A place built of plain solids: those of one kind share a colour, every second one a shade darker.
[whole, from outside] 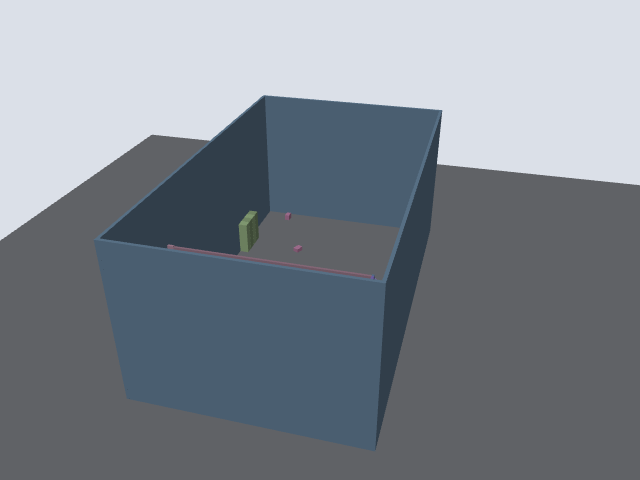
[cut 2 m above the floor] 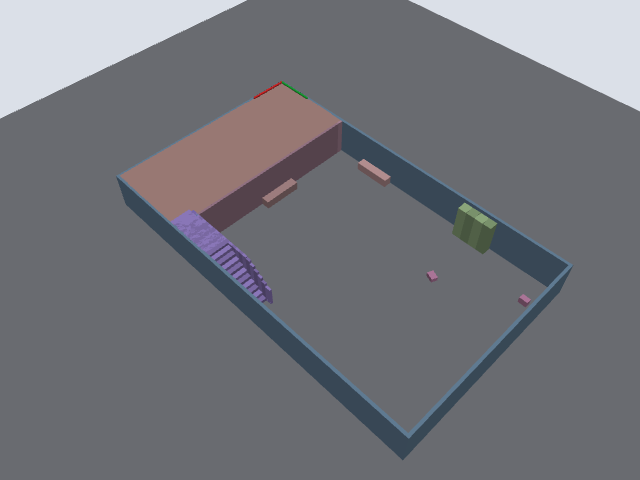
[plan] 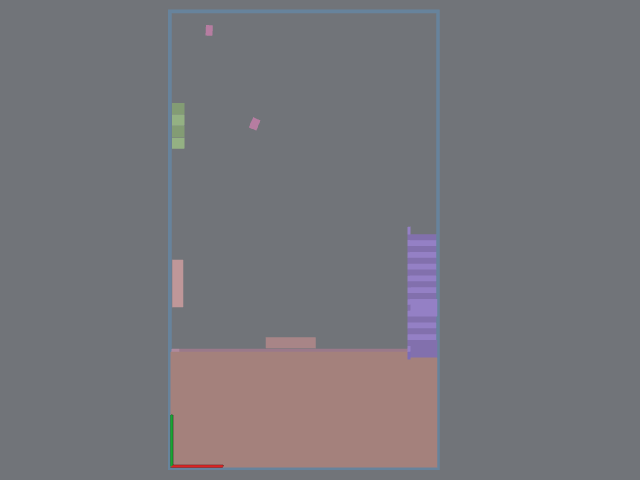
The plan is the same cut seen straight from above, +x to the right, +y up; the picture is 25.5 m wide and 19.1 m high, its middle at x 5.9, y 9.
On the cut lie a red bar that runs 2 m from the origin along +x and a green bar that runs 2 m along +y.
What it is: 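A drill hall 10.5 x 18.0 m, 7.9 m high, its floor clear; high windows 1.56 m broad every 3.6 m along both long walls, over 5.88 m; across the rear end a balcony 4.5 m deep at 3.91 m over closed stores; against a long wall a straight stair 1.02 m broad in ONE RUN of 21 risers of 0.186 m; guards of upright bars over a masonry kerb 1.02 m over every tread and the balcony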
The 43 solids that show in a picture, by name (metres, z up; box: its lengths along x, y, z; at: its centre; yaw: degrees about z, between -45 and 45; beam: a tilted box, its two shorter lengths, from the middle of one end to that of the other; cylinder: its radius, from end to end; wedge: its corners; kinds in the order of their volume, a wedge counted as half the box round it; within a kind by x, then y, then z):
{
 "gal_1": {"box": [10.62, 4.6, 3.96], "at": [5.26, 2.25, 1.93]},
 "wall_1": {"box": [0.15, 18.32, 7.92], "at": [-0.07, 9.01, 3.91]},
 "wall_2": {"box": [10.82, 0.15, 7.92], "at": [5.26, -0.07, 3.91]},
 "wall_3": {"box": [10.82, 0.15, 7.92], "at": [5.26, 18.09, 3.91]},
 "wall_4": {"box": [0.15, 18.32, 7.92], "at": [10.6, 9.01, 3.91]},
 "stair_1": {"box": [0.12, 0.23, 2.19], "at": [9.44, 7.94, 1.04]},
 "stair_2": {"box": [0.12, 0.23, 2.0], "at": [9.44, 8.18, 0.95]},
 "stair_3": {"box": [0.12, 0.23, 1.81], "at": [9.44, 8.41, 0.86]},
 "stair_4": {"box": [0.12, 0.23, 1.63], "at": [9.44, 8.64, 0.76]},
 "stair_5": {"box": [0.12, 0.23, 1.44], "at": [9.44, 8.88, 0.67]},
 "stair_6": {"box": [0.12, 0.23, 1.26], "at": [9.44, 9.11, 0.58]},
 "stair_7": {"box": [0.12, 0.3, 1.07], "at": [9.44, 9.38, 0.48]},
 "stair_8": {"box": [1.07, 0.69, 3.77], "at": [10.04, 4.44, 1.84]},
 "stair_9": {"box": [1.07, 0.69, 3.59], "at": [10.04, 4.67, 1.74]},
 "stair_10": {"box": [1.07, 0.69, 3.4], "at": [10.04, 4.91, 1.65]},
 "stair_11": {"box": [1.07, 0.69, 3.22], "at": [10.04, 5.14, 1.56]},
 "stair_12": {"box": [1.07, 0.69, 3.03], "at": [10.04, 5.37, 1.46]},
 "stair_13": {"box": [1.07, 0.69, 2.84], "at": [10.04, 5.61, 1.37]},
 "stair_14": {"box": [1.07, 0.69, 2.66], "at": [10.04, 5.84, 1.28]},
 "stair_15": {"box": [1.07, 0.69, 2.47], "at": [10.04, 6.08, 1.19]},
 "stair_16": {"box": [1.07, 0.69, 2.28], "at": [10.04, 6.31, 1.09]},
 "stair_17": {"box": [1.07, 0.69, 2.1], "at": [10.04, 6.54, 1.0]},
 "stair_18": {"box": [1.07, 0.69, 1.91], "at": [10.04, 6.78, 0.91]},
 "stair_19": {"box": [1.07, 0.69, 1.73], "at": [10.04, 7.01, 0.81]},
 "stair_20": {"box": [1.07, 0.69, 1.54], "at": [10.04, 7.25, 0.72]},
 "stair_21": {"box": [1.07, 0.69, 1.35], "at": [10.04, 7.48, 0.63]},
 "stair_22": {"box": [1.07, 0.69, 1.17], "at": [10.04, 7.71, 0.53]},
 "stair_23": {"box": [1.07, 0.69, 0.98], "at": [10.04, 7.95, 0.44]},
 "stair_24": {"box": [1.07, 0.69, 0.79], "at": [10.04, 8.18, 0.35]},
 "stair_25": {"box": [1.07, 0.69, 0.61], "at": [10.04, 8.41, 0.25]},
 "stair_26": {"box": [1.07, 0.69, 0.42], "at": [10.04, 8.65, 0.16]},
 "stair_27": {"box": [1.07, 0.69, 0.24], "at": [10.04, 8.88, 0.07]},
 "piece_1": {"box": [0.3, 0.12, 5.02], "at": [0.15, 4.61, 2.46]},
 "piece_2": {"box": [9.08, 0.12, 4.06], "at": [4.84, 4.61, 1.98]},
 "piece_3": {"box": [9.08, 0.12, 4.98], "at": [4.84, 4.61, 2.44]},
 "locker_1": {"box": [0.5, 0.45, 1.87], "at": [0.26, 12.85, 0.89]},
 "locker_2": {"box": [0.5, 0.45, 1.87], "at": [0.26, 13.31, 0.89]},
 "locker_3": {"box": [0.5, 0.45, 1.87], "at": [0.26, 13.77, 0.89]},
 "locker_4": {"box": [0.5, 0.45, 1.87], "at": [0.26, 14.23, 0.89]},
 "bench_1": {"box": [0.44, 1.9, 0.5], "at": [0.24, 7.27, 0.2]},
 "bench_2": {"box": [2.0, 0.44, 0.5], "at": [4.73, 4.91, 0.2]},
 "box_cardboard_1": {"box": [0.28, 0.42, 0.38], "at": [1.49, 17.34, 0.14], "yaw": -2.6},
 "box_cardboard_2": {"box": [0.33, 0.44, 0.28], "at": [3.3, 13.62, 0.09], "yaw": -22.9}
}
